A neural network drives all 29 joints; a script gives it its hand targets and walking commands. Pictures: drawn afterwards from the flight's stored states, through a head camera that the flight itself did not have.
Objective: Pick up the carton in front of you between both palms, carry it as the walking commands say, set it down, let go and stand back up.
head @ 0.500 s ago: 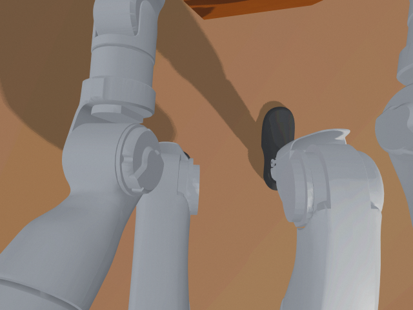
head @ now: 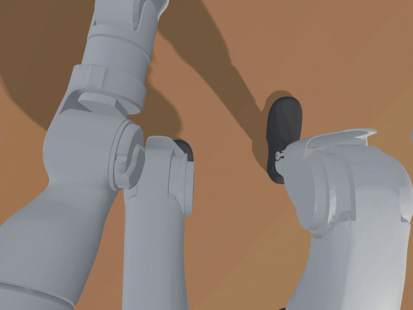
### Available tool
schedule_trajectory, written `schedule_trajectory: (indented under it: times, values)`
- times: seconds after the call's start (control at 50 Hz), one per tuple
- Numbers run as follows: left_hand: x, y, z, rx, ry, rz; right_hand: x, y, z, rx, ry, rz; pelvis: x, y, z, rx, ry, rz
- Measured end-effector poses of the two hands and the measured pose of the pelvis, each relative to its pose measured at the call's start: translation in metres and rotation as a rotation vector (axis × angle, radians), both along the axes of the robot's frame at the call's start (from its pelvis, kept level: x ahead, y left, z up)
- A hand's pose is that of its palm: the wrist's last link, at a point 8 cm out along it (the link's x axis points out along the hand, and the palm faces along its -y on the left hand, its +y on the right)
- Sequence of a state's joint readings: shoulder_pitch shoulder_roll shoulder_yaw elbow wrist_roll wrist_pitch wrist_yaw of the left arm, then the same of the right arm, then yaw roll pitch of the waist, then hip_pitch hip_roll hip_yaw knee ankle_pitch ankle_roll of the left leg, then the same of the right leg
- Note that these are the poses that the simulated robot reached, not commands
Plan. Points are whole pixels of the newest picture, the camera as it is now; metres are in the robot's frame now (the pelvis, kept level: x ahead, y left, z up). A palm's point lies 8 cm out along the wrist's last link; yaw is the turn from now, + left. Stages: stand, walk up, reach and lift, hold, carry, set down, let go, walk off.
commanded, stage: set down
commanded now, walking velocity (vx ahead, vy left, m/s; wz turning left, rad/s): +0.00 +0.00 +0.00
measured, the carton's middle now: out of the picture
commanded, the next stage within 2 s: let go in 1.10 s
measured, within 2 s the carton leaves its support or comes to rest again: neither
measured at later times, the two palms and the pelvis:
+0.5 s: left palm out of the picture +0.58 -0.01 -0.03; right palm out of the picture +0.52 -0.37 -0.06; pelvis -0.01 -0.01 +0.07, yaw -1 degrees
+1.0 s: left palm out of the picture +0.58 +0.01 +0.09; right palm out of the picture +0.53 -0.37 +0.09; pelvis +0.02 -0.02 +0.20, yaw -3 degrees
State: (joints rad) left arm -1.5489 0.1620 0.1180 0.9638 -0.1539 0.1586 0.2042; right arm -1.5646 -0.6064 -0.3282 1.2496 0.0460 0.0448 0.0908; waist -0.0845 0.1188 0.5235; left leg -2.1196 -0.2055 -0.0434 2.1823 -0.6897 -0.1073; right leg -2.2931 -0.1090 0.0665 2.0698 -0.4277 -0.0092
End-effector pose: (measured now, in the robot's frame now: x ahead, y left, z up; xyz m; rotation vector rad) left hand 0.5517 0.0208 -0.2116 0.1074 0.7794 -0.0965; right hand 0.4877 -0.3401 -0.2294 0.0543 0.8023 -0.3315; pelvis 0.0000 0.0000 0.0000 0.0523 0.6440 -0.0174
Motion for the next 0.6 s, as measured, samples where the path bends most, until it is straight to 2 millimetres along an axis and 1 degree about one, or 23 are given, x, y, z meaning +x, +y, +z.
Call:
schedule_trajectory:
  times: [0.06, 0.12, 0.18, 0.26, 0.32, 0.4, 0.5, 0.56, 0.6]
  values:
    - [0.003, 0.002, 0.008, 0.007, -0.026, 0.002, 0.015, -0.017, 0.028, -0.018, -0.074, -0.011, -0.004, -0.001, -0.002, 0.006, -0.014, -0.004]
    - [0.008, 0.001, 0.026, 0.016, -0.057, 0.005, 0.029, -0.025, 0.059, -0.016, -0.130, 0.000, -0.008, -0.003, -0.001, 0.019, -0.037, -0.020]
    - [0.011, -0.002, 0.046, 0.021, -0.078, 0.016, 0.038, -0.025, 0.084, 0.002, -0.156, 0.023, -0.012, -0.004, 0.004, 0.032, -0.060, -0.036]
    - [0.015, -0.007, 0.076, 0.037, -0.107, 0.033, 0.041, -0.021, 0.105, 0.021, -0.159, 0.053, -0.016, -0.005, 0.014, 0.045, -0.068, -0.055]
    - [0.019, -0.008, 0.101, 0.050, -0.132, 0.048, 0.041, -0.017, 0.117, 0.026, -0.160, 0.066, -0.017, -0.006, 0.025, 0.056, -0.065, -0.064]
    - [0.025, -0.017, 0.140, 0.042, -0.162, 0.055, 0.039, -0.019, 0.139, 0.011, -0.166, 0.062, -0.018, -0.007, 0.044, 0.068, -0.053, -0.067]
    - [0.029, -0.027, 0.178, 0.044, -0.156, 0.063, 0.034, -0.027, 0.174, -0.011, -0.152, 0.057, -0.014, -0.009, 0.071, 0.081, -0.016, -0.079]
    - [0.028, -0.029, 0.193, 0.054, -0.133, 0.065, 0.033, -0.034, 0.196, -0.026, -0.140, 0.052, -0.011, -0.012, 0.089, 0.086, 0.017, -0.089]
    - [0.025, -0.027, 0.201, 0.064, -0.120, 0.070, 0.032, -0.037, 0.208, -0.025, -0.133, 0.048, -0.008, -0.013, 0.100, 0.090, 0.042, -0.096]
